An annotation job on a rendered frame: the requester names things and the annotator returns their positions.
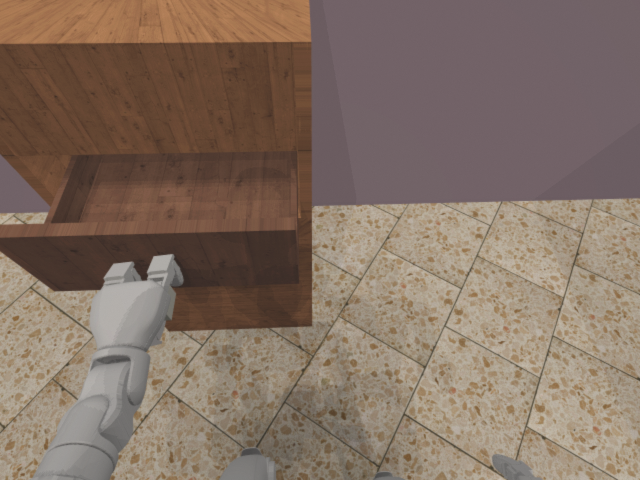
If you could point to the robot left thigh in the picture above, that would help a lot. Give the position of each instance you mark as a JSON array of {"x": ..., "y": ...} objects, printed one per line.
[{"x": 250, "y": 467}]

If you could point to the left robot forearm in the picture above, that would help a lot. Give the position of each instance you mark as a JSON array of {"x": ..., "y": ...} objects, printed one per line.
[{"x": 100, "y": 424}]

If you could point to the robot left shin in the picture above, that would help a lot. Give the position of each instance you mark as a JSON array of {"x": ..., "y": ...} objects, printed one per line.
[{"x": 251, "y": 451}]

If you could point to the cabinet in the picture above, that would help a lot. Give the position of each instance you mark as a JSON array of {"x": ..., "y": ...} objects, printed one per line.
[{"x": 90, "y": 77}]

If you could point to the drawer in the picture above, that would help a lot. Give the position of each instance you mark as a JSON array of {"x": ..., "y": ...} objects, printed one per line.
[{"x": 229, "y": 218}]

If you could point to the left robot hand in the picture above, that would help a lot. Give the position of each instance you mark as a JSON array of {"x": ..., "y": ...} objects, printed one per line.
[{"x": 130, "y": 312}]

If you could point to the right robot hand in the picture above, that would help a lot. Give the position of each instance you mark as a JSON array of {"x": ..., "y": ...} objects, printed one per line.
[{"x": 512, "y": 469}]

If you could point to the handle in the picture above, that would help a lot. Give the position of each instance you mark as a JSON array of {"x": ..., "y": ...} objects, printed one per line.
[{"x": 169, "y": 314}]

